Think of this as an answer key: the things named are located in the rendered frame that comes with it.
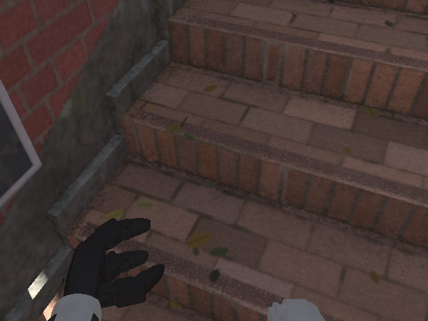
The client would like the left robot hand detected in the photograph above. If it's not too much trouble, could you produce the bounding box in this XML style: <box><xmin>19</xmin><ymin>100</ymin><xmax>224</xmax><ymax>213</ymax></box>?
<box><xmin>62</xmin><ymin>218</ymin><xmax>165</xmax><ymax>308</ymax></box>

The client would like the left robot forearm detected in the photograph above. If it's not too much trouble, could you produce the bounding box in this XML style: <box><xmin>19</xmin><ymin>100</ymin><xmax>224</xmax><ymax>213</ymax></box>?
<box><xmin>48</xmin><ymin>294</ymin><xmax>102</xmax><ymax>321</ymax></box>

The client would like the robot right thigh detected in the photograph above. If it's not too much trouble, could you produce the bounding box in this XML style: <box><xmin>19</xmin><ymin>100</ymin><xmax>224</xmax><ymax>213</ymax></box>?
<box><xmin>267</xmin><ymin>299</ymin><xmax>325</xmax><ymax>321</ymax></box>

